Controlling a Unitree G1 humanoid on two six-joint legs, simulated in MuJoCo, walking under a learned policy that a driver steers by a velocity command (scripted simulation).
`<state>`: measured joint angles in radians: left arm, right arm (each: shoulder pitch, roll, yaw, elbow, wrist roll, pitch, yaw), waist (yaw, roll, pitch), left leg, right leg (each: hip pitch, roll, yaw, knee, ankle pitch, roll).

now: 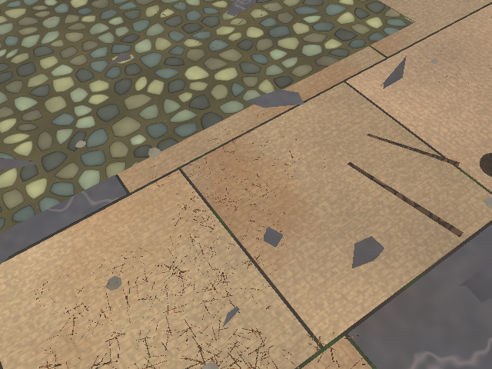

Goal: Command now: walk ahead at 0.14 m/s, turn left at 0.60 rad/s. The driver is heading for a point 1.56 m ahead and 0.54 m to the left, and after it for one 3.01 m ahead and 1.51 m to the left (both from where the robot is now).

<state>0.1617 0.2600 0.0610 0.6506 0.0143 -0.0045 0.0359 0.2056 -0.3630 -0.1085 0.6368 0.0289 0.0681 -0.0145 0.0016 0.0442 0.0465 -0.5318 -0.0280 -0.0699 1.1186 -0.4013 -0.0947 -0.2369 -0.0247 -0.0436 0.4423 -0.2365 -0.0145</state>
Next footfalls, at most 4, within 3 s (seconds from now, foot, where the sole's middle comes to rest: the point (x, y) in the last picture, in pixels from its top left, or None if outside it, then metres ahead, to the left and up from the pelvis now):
0.22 left None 0.05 0.15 -0.78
0.66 right None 0.44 0.05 -0.78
1.16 left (127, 326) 0.58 0.40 -0.78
1.70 right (169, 214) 0.95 0.32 -0.78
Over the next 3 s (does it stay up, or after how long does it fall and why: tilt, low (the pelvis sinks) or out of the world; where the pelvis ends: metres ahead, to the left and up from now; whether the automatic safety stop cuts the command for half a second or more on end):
stays up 1.46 0.45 0.00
